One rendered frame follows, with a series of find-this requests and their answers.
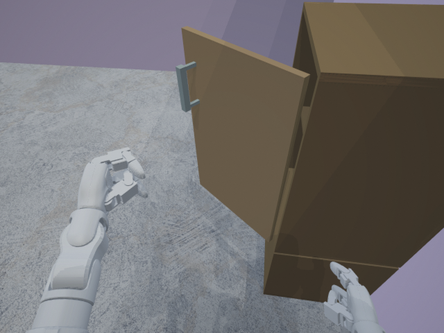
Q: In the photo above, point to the cupboard door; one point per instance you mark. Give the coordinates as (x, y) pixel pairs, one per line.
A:
(245, 125)

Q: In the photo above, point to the handle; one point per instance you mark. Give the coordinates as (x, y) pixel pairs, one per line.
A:
(181, 71)

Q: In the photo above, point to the robot right hand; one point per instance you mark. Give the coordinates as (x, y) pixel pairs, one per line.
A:
(354, 305)

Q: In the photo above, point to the left robot forearm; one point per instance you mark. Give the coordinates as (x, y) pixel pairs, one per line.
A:
(70, 291)

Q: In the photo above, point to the robot left hand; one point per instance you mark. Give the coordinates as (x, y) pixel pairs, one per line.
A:
(97, 182)

